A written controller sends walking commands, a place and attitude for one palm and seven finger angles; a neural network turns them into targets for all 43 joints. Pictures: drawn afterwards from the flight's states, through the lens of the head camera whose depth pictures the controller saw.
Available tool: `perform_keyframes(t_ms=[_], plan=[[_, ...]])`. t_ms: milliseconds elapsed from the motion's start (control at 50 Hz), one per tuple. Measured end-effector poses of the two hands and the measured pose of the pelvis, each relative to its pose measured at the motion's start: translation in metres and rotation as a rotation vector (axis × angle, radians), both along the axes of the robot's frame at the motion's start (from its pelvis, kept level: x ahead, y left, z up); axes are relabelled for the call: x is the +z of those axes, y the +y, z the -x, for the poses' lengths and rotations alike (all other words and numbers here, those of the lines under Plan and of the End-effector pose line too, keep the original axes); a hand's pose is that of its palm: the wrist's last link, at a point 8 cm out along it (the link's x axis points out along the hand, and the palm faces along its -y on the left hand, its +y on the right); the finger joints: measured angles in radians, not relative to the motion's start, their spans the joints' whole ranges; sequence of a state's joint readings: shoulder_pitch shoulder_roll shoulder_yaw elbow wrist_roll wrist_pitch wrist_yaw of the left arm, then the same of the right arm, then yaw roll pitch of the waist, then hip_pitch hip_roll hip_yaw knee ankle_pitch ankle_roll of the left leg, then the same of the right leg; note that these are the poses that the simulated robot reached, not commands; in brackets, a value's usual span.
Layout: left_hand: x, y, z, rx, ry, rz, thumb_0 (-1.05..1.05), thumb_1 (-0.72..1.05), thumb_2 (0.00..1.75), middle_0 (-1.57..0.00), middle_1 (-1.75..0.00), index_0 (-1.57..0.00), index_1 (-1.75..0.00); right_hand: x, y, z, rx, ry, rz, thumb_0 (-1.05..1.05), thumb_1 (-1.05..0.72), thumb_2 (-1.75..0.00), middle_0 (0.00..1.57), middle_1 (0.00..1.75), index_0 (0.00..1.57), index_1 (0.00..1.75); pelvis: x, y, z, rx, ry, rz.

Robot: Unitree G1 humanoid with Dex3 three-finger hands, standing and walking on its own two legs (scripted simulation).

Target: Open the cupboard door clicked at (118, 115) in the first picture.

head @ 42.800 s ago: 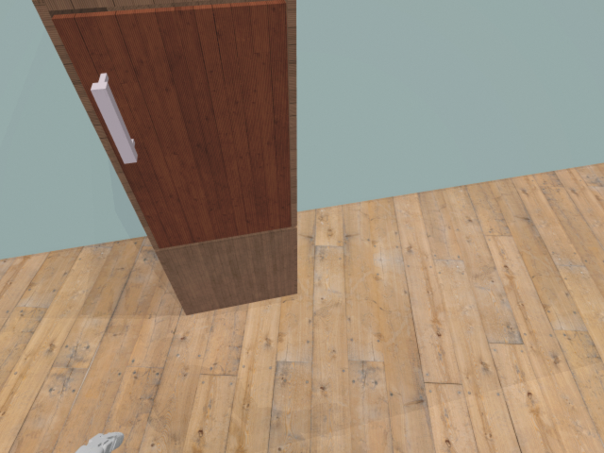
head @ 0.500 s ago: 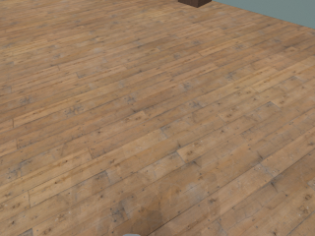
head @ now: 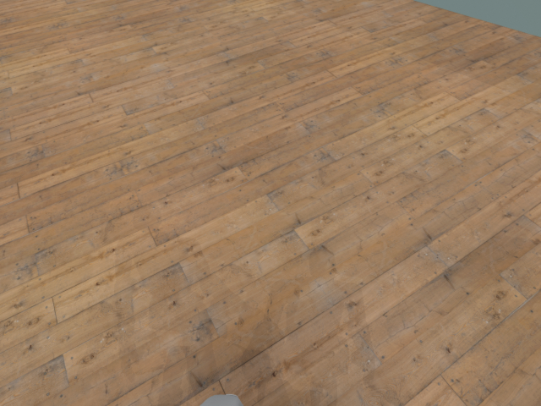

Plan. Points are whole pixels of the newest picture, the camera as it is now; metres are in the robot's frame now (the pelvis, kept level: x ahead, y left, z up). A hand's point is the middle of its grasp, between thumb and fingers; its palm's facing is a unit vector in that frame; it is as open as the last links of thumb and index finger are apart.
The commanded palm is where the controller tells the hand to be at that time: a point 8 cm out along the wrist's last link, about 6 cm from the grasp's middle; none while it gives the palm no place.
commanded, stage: relax the arm and regain balance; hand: left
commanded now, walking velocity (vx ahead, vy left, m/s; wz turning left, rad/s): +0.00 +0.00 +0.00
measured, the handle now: out of the picture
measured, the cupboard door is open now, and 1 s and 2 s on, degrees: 43 43 43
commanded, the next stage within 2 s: come to a stop and stand still in 0.60 s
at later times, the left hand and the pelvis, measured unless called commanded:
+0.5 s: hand out of the picture -0.07 +0.21 -0.18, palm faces -0.02 -0.98 -0.21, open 16.4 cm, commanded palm none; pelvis -0.04 +0.02 +0.00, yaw -1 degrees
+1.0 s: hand out of the picture -0.04 +0.22 -0.17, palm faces -0.03 -0.97 -0.25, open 16.5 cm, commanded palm none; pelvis -0.02 +0.03 -0.01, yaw -1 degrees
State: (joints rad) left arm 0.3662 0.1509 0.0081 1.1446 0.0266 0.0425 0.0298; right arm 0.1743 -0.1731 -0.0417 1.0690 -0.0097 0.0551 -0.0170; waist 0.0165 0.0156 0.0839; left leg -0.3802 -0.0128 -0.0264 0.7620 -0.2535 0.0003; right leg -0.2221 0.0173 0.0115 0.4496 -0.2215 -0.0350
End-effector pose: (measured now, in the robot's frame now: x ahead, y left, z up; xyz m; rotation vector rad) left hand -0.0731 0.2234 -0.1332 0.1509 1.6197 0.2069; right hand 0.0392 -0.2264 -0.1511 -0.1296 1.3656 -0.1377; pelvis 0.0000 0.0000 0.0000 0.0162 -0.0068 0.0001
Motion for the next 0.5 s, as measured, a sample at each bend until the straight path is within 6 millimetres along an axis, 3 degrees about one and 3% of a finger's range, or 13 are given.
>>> perform_keyframes(t_ms=[80, 120, 320, 500], plan=[[-0.010, 0.003, -0.021, -0.017, -0.070, 0.019, -0.02, -0.48, 0.31, -0.15, -0.30, -0.15, -0.30, 0.001, 0.002, 0.017, 0.001, 0.008, 0.023, 0.01, -0.93, -0.90, 0.20, 0.30, 0.20, 0.29, -0.003, 0.005, 0.004, 0.012, 0.026, 0.016], [-0.013, 0.005, -0.024, -0.104, -0.074, 0.039, -0.05, -0.50, 0.30, -0.15, -0.30, -0.15, -0.30, 0.001, 0.007, 0.026, 0.014, 0.034, 0.032, 0.01, -0.92, -0.90, 0.20, 0.30, 0.19, 0.29, -0.003, 0.008, 0.009, 0.017, 0.021, 0.017], [-0.014, 0.023, -0.010, -0.072, -0.089, 0.034, -0.10, -0.53, 0.28, -0.15, -0.30, -0.15, -0.30, 0.005, 0.029, 0.065, 0.021, 0.086, 0.016, 0.01, -0.93, -0.90, 0.20, 0.30, 0.20, 0.29, 0.000, 0.018, 0.028, -0.007, -0.014, 0.010], [-0.011, 0.036, -0.001, -0.069, -0.081, 0.011, -0.07, -0.52, 0.29, -0.15, -0.30, -0.15, -0.30, 0.002, 0.039, 0.085, 0.007, 0.105, -0.005, 0.01, -0.91, -0.90, 0.20, 0.30, 0.20, 0.29, -0.001, 0.022, 0.037, -0.011, -0.007, 0.007]])
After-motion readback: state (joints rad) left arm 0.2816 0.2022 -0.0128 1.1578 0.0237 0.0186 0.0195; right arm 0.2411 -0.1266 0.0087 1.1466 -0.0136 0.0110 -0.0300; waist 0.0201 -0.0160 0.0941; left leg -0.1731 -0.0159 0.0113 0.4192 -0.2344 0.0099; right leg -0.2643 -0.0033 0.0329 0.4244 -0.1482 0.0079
